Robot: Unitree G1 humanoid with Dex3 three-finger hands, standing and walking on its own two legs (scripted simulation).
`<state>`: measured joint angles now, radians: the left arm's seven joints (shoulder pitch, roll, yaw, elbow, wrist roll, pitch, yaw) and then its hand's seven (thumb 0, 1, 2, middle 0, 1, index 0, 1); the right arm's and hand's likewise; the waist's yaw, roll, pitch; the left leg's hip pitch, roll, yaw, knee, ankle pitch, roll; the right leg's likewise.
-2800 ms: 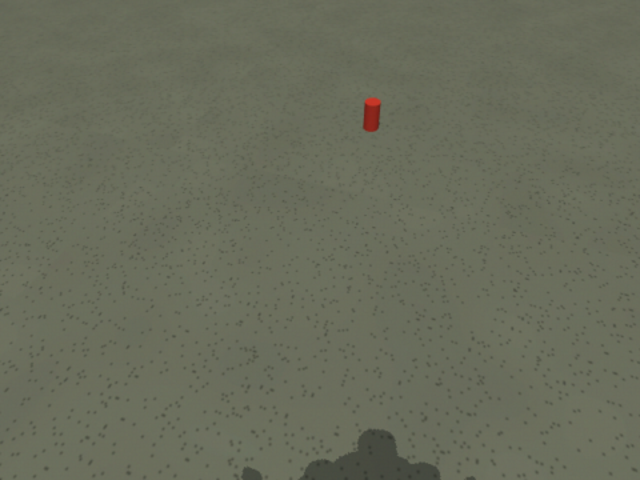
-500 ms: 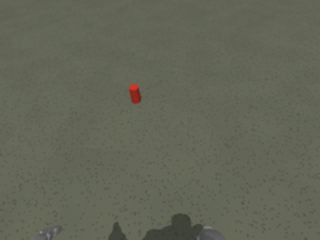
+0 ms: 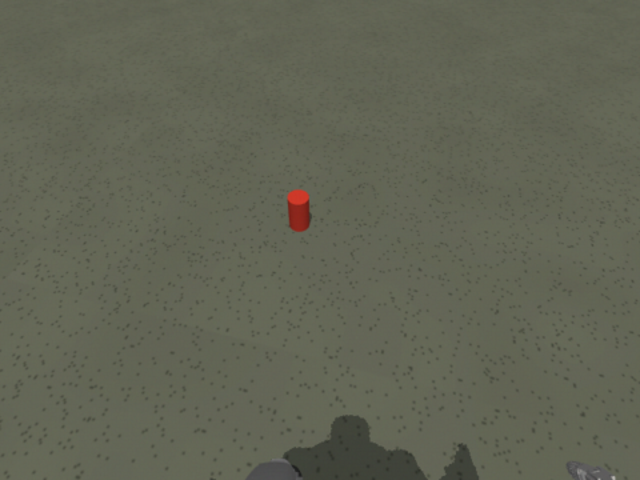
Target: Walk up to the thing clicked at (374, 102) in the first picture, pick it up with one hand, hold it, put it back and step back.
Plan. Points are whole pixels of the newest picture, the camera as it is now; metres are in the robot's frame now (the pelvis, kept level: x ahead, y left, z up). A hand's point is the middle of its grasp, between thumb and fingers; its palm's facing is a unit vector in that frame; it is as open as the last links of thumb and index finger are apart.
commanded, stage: walk up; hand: left
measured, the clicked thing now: (298, 211) +1.15 +0.21 -0.68
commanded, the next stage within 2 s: none
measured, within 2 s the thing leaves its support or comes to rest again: neither
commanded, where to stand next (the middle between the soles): +0.81 +0.02 m, yaw -2 degrees
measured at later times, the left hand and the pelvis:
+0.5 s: hand (197, 333) +0.33 +0.25 -0.12, palm faces -0.10 -0.91 -0.40, open 7.4 cm; pelvis +0.22 -0.02 +0.00, yaw -2 degrees
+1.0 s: hand (195, 301) +0.41 +0.29 -0.14, palm faces +0.02 -0.93 -0.36, open 7.4 cm; pelvis +0.39 +0.01 +0.00, yaw +2 degrees
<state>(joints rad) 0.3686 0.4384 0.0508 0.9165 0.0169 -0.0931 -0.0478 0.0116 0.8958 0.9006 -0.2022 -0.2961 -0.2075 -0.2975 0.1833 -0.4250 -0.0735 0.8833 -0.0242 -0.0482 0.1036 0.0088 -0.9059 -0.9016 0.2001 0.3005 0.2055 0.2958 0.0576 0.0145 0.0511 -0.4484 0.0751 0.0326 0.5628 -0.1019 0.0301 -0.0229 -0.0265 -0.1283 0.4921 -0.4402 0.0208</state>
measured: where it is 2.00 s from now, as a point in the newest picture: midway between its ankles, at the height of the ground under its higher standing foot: (335, 322)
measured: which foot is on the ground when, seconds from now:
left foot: down 0.00-0.52, up 0.54-0.96, down 0.98-1.00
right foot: down 0.00-0.04, up 0.06-0.46, down 0.48-1.00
